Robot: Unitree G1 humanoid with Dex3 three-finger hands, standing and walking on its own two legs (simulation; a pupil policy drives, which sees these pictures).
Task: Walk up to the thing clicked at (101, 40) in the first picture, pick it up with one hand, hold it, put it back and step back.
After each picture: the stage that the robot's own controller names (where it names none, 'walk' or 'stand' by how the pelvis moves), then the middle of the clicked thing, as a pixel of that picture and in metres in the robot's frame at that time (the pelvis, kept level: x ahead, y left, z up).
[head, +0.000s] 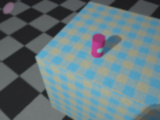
stand; (98, 46) +0.64 -0.06 -0.08
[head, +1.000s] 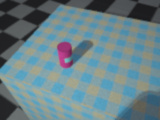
walk; (65, 55) +0.54 +0.13 -0.05
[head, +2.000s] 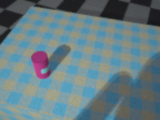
stand; (41, 65) +0.46 +0.22 -0.06
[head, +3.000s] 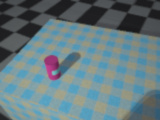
stand; (52, 68) +0.52 +0.21 -0.08
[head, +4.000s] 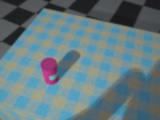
stand; (50, 71) +0.45 +0.16 -0.08
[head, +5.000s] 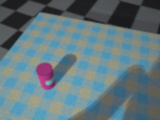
stand; (46, 76) +0.43 +0.17 -0.08
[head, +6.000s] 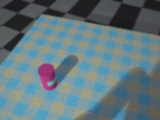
stand; (48, 77) +0.43 +0.17 -0.08
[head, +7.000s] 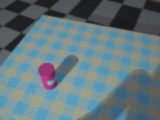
stand; (48, 76) +0.44 +0.17 -0.08
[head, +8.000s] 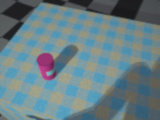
rise first; (47, 67) +0.46 +0.17 -0.08
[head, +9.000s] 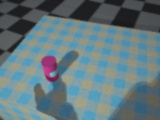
go down; (50, 69) +0.49 +0.17 -0.07
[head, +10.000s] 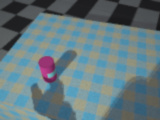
go down; (48, 69) +0.47 +0.17 -0.07
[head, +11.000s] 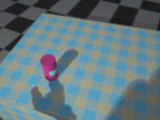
go down; (50, 68) +0.49 +0.16 -0.07
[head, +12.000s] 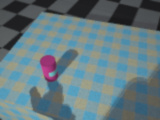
go down; (49, 68) +0.48 +0.16 -0.07
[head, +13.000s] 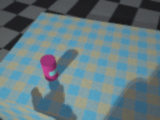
go down; (49, 68) +0.48 +0.16 -0.07
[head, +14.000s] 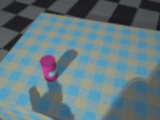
go down; (49, 68) +0.48 +0.16 -0.07
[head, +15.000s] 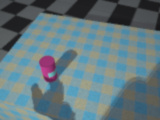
go down; (48, 69) +0.48 +0.16 -0.07
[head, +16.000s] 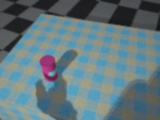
go down; (49, 68) +0.49 +0.17 -0.07
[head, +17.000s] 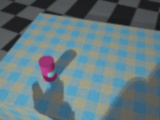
go down; (48, 69) +0.48 +0.17 -0.07
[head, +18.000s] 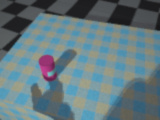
go down; (48, 68) +0.48 +0.17 -0.07
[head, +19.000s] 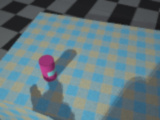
go down; (48, 68) +0.48 +0.17 -0.07
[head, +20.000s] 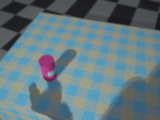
go down; (48, 68) +0.48 +0.17 -0.07
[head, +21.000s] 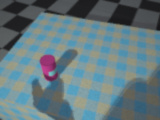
go down; (49, 68) +0.48 +0.17 -0.07
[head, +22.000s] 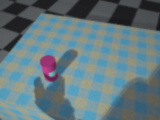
go down; (49, 69) +0.48 +0.17 -0.07
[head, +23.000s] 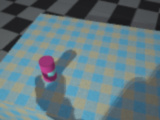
go down; (48, 69) +0.48 +0.17 -0.07
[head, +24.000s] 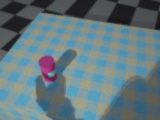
go down; (48, 69) +0.48 +0.17 -0.07
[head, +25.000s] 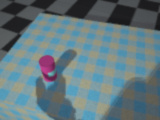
go down; (48, 69) +0.48 +0.17 -0.07
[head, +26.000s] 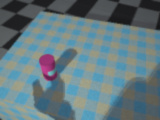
go down; (48, 68) +0.48 +0.17 -0.07
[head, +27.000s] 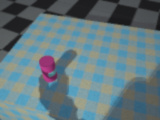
go down; (48, 69) +0.48 +0.17 -0.07
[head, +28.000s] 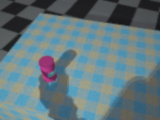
go down; (48, 69) +0.48 +0.17 -0.07
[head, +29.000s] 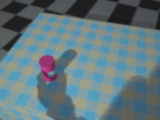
go down; (48, 68) +0.48 +0.17 -0.07
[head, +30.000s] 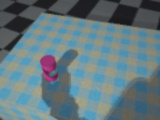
go down; (49, 68) +0.48 +0.17 -0.07
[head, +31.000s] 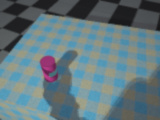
go down; (49, 69) +0.48 +0.17 -0.07
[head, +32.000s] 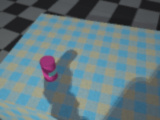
go down; (49, 69) +0.48 +0.17 -0.07
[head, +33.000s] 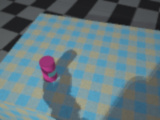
go down; (48, 69) +0.48 +0.17 -0.07
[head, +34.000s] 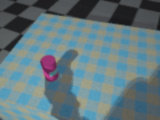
go down; (49, 68) +0.48 +0.17 -0.07
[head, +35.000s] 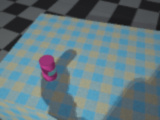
go down; (48, 68) +0.49 +0.18 -0.07
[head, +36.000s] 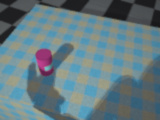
go down; (45, 62) +0.49 +0.17 -0.07
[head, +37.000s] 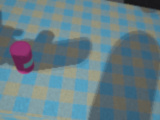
go down; (23, 58) +0.46 +0.17 -0.03
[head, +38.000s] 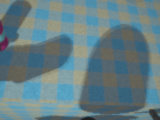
rise first; out of the picture +0.50 +0.18 +0.03
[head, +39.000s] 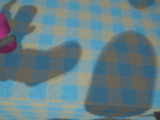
close; (1, 34) +0.51 +0.18 +0.04
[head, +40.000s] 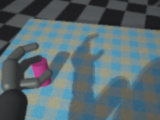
rise first; (41, 72) +0.47 +0.18 -0.04
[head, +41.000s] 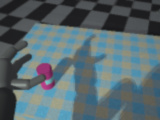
rise first; (46, 76) +0.47 +0.17 -0.06
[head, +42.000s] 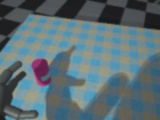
rise first; (41, 72) +0.46 +0.17 -0.06
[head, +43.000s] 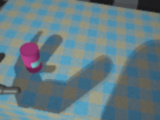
rise first; (31, 58) +0.47 +0.17 -0.03
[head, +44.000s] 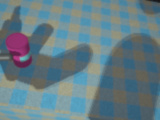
rise first; (20, 51) +0.46 +0.17 +0.00
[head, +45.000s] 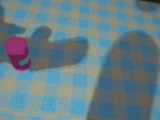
close in; (19, 55) +0.46 +0.17 -0.01
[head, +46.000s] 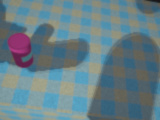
close in; (22, 51) +0.47 +0.17 -0.01
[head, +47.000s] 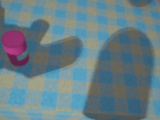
close in; (16, 49) +0.46 +0.17 +0.00
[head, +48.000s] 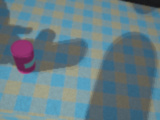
close in; (24, 57) +0.45 +0.16 -0.01
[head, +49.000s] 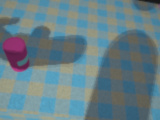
close in; (17, 55) +0.46 +0.17 -0.01
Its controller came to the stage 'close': yes
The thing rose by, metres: 0.01
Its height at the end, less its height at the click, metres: +0.00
